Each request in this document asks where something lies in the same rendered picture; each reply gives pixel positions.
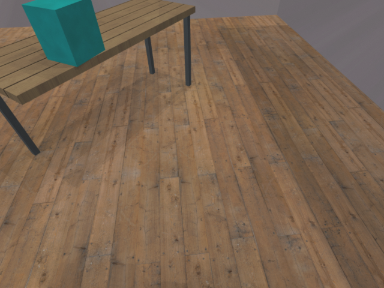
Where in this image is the table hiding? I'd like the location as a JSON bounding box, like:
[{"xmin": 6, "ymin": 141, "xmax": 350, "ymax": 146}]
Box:
[{"xmin": 0, "ymin": 0, "xmax": 195, "ymax": 155}]

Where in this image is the carton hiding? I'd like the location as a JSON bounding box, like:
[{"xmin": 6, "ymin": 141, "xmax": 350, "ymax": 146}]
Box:
[{"xmin": 22, "ymin": 0, "xmax": 105, "ymax": 67}]

